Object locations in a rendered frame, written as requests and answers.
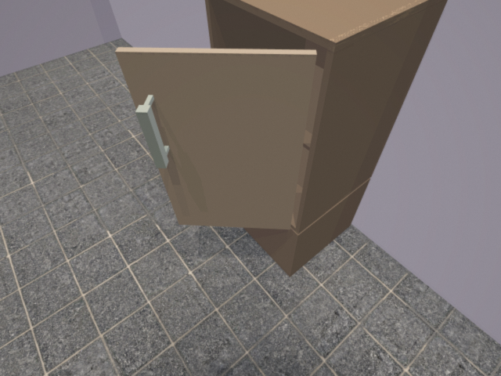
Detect cupboard door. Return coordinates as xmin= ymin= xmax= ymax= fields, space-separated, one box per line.
xmin=115 ymin=47 xmax=317 ymax=230

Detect handle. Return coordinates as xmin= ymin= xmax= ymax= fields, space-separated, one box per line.
xmin=135 ymin=95 xmax=170 ymax=168

